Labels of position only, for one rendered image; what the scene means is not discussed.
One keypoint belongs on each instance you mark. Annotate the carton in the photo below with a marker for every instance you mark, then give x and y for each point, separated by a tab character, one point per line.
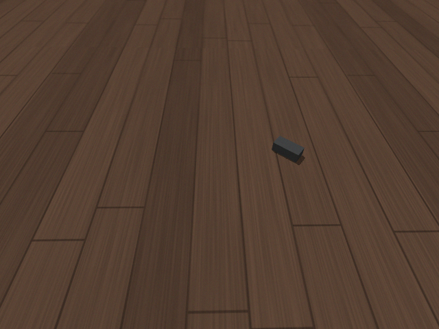
287	148

